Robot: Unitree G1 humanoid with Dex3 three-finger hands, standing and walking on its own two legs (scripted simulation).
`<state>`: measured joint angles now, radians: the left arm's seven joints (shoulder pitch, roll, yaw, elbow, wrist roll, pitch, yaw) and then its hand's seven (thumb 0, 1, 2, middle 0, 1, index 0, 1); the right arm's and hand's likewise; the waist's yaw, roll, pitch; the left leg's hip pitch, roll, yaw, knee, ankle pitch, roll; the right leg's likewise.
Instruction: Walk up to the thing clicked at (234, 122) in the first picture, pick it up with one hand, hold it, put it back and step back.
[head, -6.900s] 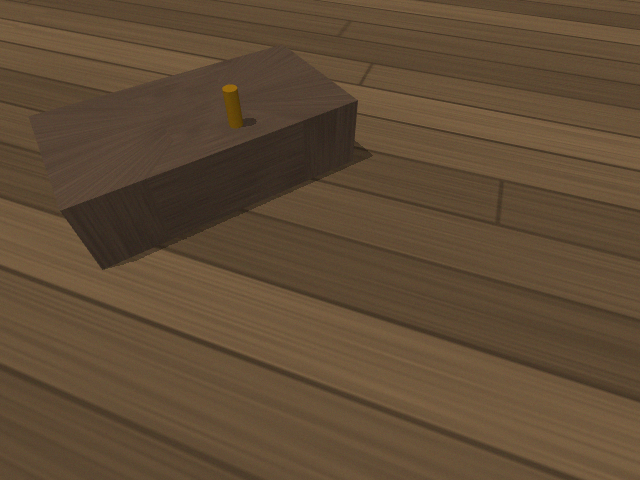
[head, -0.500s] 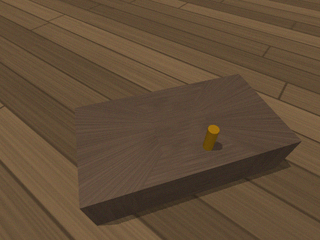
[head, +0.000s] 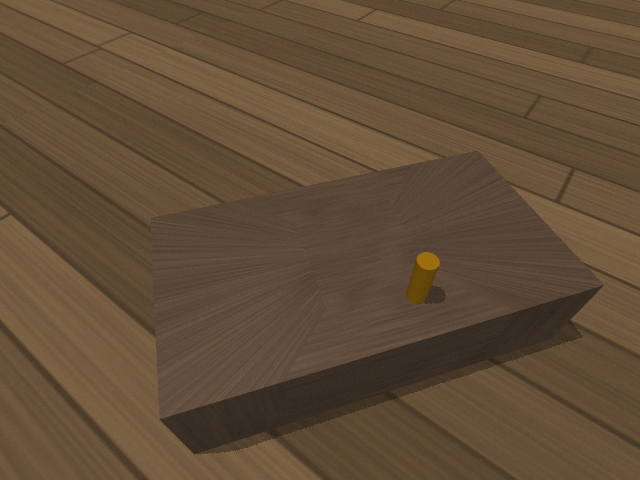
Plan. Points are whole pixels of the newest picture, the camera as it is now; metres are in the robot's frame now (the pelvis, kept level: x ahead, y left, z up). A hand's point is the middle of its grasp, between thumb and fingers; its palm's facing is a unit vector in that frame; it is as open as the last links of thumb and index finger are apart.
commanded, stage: stand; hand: right
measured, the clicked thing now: (421, 279) +0.65 -0.25 -0.38
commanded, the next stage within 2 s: walk up in 0.40 s
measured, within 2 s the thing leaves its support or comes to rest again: neither
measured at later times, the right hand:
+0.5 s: hand out of the picture +0.05 -0.27 -0.16, palm faces +0.00 +0.92 -0.40, open 7.4 cm
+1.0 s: hand out of the picture +0.18 -0.44 -0.15, palm faces -0.18 +0.81 -0.56, open 7.4 cm
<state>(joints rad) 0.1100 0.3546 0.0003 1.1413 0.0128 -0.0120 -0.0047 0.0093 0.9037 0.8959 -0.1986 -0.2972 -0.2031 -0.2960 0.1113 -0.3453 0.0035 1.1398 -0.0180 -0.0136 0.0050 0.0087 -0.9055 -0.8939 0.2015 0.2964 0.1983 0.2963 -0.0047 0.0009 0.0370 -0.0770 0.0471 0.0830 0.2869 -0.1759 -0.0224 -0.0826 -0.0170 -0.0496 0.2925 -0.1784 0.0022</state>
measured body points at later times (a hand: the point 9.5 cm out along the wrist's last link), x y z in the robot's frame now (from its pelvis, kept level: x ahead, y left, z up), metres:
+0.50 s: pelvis +0.00 -0.01 -0.01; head +0.01 +0.00 +0.44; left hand +0.08 +0.31 -0.13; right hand +0.05 -0.32 -0.13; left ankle -0.01 +0.13 -0.75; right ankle -0.02 -0.13 -0.72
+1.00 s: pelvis +0.08 -0.14 -0.04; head +0.10 -0.10 +0.41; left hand +0.09 +0.17 -0.18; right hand +0.19 -0.48 -0.11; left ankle +0.10 -0.05 -0.75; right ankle +0.08 -0.26 -0.74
